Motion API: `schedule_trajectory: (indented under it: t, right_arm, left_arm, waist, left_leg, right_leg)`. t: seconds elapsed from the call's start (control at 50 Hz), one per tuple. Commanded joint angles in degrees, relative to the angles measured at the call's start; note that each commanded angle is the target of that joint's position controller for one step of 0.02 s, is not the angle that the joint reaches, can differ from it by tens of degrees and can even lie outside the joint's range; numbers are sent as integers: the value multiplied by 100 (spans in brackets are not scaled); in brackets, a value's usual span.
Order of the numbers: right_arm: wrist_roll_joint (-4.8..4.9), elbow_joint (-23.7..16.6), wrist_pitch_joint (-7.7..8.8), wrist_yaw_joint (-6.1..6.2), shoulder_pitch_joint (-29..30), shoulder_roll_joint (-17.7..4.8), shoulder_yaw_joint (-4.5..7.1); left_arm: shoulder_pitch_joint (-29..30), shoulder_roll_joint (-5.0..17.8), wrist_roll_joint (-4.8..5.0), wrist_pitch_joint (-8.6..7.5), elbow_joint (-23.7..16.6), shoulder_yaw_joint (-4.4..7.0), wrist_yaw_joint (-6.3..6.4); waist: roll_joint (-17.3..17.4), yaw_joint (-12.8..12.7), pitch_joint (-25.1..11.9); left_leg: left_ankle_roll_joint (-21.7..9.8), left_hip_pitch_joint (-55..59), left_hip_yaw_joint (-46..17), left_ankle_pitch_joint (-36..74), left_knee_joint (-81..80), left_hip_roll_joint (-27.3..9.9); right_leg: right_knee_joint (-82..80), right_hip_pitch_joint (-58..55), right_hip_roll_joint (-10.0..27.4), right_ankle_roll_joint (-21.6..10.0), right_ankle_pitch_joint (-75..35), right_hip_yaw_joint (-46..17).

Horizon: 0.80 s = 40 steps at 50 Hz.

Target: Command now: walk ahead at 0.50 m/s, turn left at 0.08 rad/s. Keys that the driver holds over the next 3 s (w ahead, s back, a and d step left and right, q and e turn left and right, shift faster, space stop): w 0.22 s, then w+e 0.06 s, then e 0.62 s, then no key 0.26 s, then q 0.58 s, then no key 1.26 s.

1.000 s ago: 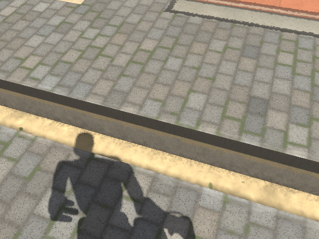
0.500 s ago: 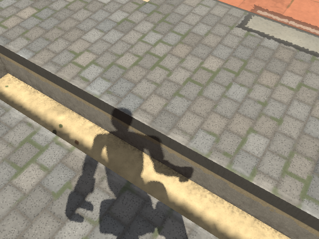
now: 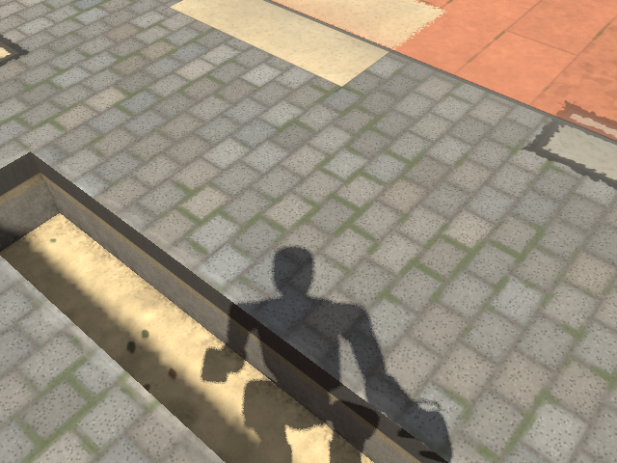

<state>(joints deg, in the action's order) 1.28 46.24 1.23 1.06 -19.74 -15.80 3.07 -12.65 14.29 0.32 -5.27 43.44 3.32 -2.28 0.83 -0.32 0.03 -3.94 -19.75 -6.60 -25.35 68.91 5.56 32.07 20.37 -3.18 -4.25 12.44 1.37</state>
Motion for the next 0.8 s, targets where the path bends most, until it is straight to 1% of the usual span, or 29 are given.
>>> schedule_trajectory:
  t: [0.02,0.04,0.06,0.12,0.16,0.22,0.24,0.28,0.3,0.34,0.36,0.38,0.42,0.44,0.46,0.48,0.5,0.52,0.54,0.56,0.58,0.6,0.62,0.68,0.7,0.72,0.74,0.76,0.8]
  right_arm:
    - [-60,-670,83,-9,386,-753,204]
    - [-50,-681,64,-39,256,-646,195]
    - [-23,-669,58,-49,166,-566,194]
    - [-114,-752,40,-3,320,-467,201]
    - [-93,-884,87,15,758,-388,150]
    - [-119,-1048,163,9,1351,-302,91]
    - [-173,-1139,214,-22,1580,-285,90]
    - [-137,-1274,298,-94,1957,-198,57]
    - [-149,-1287,347,-140,2053,-171,66]
    - [-98,-1324,389,-221,2087,-232,82]
    - [-114,-1333,375,-233,2052,-198,91]
    - [-134,-1159,455,-286,1272,-427,206]
    - [-313,-834,594,-333,77,-761,393]
    - [-374,-645,639,-349,-500,-842,447]
    - [-300,-800,535,-287,-114,-853,356]
    - [-174,-1045,415,-294,3,-435,166]
    - [-144,-1060,328,-295,190,-688,249]
    - [-158,-1079,265,-297,546,-605,215]
    - [-120,-1164,256,-322,924,-428,153]
    - [-201,-1177,230,-306,1277,-505,166]
    - [-272,-1263,225,-278,1445,-729,204]
    - [-279,-1291,230,-218,1592,-765,213]
    - [-318,-1340,285,-151,1658,-885,228]
    - [-183,-1312,261,-33,1401,-779,173]
    - [-177,-1297,225,9,1305,-823,174]
    - [-134,-1271,177,58,1191,-878,195]
    - [-174,-1232,133,91,975,-779,141]
    - [-185,-1246,95,99,946,-818,148]
    - [-200,-1307,13,77,1084,-1035,194]
  left_arm:
    - [-383,491,-47,-28,-205,47,49]
    - [-303,408,-91,-48,-209,15,56]
    - [-332,419,-78,-56,-161,4,47]
    - [-553,664,1,-16,0,40,114]
    - [-793,761,74,48,128,79,186]
    - [-1052,788,101,112,299,79,251]
    - [-1133,785,104,135,373,65,276]
    - [-1367,839,119,186,518,77,293]
    - [-1243,855,14,237,544,71,268]
    - [-1231,931,65,364,505,113,246]
    - [-1191,982,60,434,490,135,236]
    - [-917,1061,-32,449,419,179,273]
    - [6,1034,94,486,7,184,327]
    - [161,877,68,431,-181,156,340]
    - [-1152,295,-5,396,-24,29,299]
    - [-1683,616,-25,368,136,94,296]
    - [-1564,864,149,406,-9,189,325]
    - [-1262,897,221,555,-103,214,409]
    - [-1224,931,141,696,-85,269,431]
    - [-1324,814,117,822,-40,259,426]
    - [-1445,721,58,875,55,233,382]
    - [-1347,694,34,881,-29,245,361]
    - [-1177,806,21,872,-110,271,332]
    - [-616,976,35,948,-436,332,319]
    - [-470,958,-4,973,-538,320,306]
    - [-343,911,23,1012,-621,313,294]
    - [-212,807,17,1067,-737,261,276]
    - [-105,745,20,1100,-827,237,258]
    - [-44,655,4,1122,-994,196,240]
  waist:
    - [-225,-76,180]
    - [-324,48,106]
    - [-379,123,90]
    - [-355,104,103]
    - [-340,-72,177]
    - [-445,-322,258]
    - [-387,-389,295]
    - [-465,-507,400]
    - [-545,-431,428]
    - [-658,-406,400]
    - [-713,-352,304]
    - [-961,68,-124]
    - [-663,823,-697]
    - [-233,1081,-903]
    - [1790,347,-1252]
    - [1669,164,-1563]
    - [1475,43,-1487]
    - [937,-109,-1089]
    - [554,-241,-675]
    - [437,-415,-657]
    - [267,-449,-774]
    - [325,-484,-745]
    - [293,-390,-812]
    - [434,-117,-806]
    - [501,-34,-807]
    - [728,21,-772]
    - [758,164,-785]
    - [824,211,-721]
    - [980,176,-681]
  left_leg:
    - [27,-2299,-211,828,797,-777]
    - [34,-2053,-157,1033,533,-930]
    - [72,-1947,-67,1134,322,-1018]
    - [268,-2133,58,1608,-608,-1272]
    - [427,-2430,118,2105,-1223,-1389]
    - [549,-2448,287,2853,-2212,-1359]
    - [573,-2332,311,3097,-2529,-1306]
    - [592,-2298,374,3201,-2954,-1183]
    - [582,-1966,370,3279,-2958,-1124]
    - [544,-1664,445,3041,-3151,-905]
    - [536,-1322,574,2832,-3062,-750]
    - [357,-573,179,3370,-2400,-891]
    - [139,965,321,2862,-2833,-568]
    - [-17,1999,322,3771,-3448,-749]
    - [-890,3396,-873,6933,-3617,-2315]
    - [-1203,3262,-1416,8050,-3560,-2665]
    - [-1486,2612,-1678,6857,-3933,-2914]
    - [-1506,1760,-1653,5438,-4328,-2928]
    - [-1452,800,-1284,5037,-4569,-2814]
    - [-1500,166,-893,4937,-4618,-2818]
    - [-1541,-229,-389,4756,-4593,-2626]
    - [-1489,-343,-121,4795,-4616,-2607]
    - [-1544,-191,-218,5289,-4549,-2900]
    - [-1425,523,178,5064,-4403,-2995]
    - [-1385,693,294,4906,-4375,-3010]
    - [-1336,850,443,4740,-4384,-2980]
    - [-1211,1121,608,4462,-4219,-2938]
    - [-1147,1117,706,4403,-4128,-2943]
    - [-991,883,976,4460,-3930,-2956]
  right_leg:
    - [-1960,-1446,1844,-1088,110,-2693]
    - [-2057,-1283,1647,-988,-295,-2365]
    - [-2114,-1196,1501,-950,-742,-2068]
    - [-2310,-1356,1434,-1027,-1667,-1626]
    - [-2397,-1649,1464,-1012,-1929,-1440]
    - [-2442,-1906,1340,-861,-2199,-1071]
    - [-2380,-1929,1285,-844,-2379,-1030]
    - [-2361,-2112,1345,-861,-2157,-1094]
    - [-2200,-1891,1315,-853,-2628,-1025]
    - [-1773,-1926,1284,-854,-3100,-982]
    - [-1498,-1832,1238,-836,-3351,-926]
    - [-999,-1659,1509,-784,-3858,-1033]
    - [547,-1031,1119,-357,-4100,-981]
    - [1799,-276,738,-110,-3271,-1071]
    - [3574,1419,-161,353,1904,-720]
    - [4449,1784,-90,444,3005,-1159]
    - [4954,2039,63,563,2636,-1072]
    - [4942,1993,386,606,2361,-785]
    - [4680,1622,634,673,2111,-759]
    - [4722,1122,707,785,1909,-656]
    - [4878,668,621,856,1292,-397]
    - [4863,655,625,853,995,-330]
    - [5277,678,633,835,633,-439]
    - [5092,1295,638,808,442,-554]
    - [5023,1381,623,818,334,-498]
    - [4909,1440,628,824,357,-422]
    - [4785,1638,577,805,395,-312]
    - [4567,1615,588,801,379,-256]
    - [3991,1207,575,783,320,22]
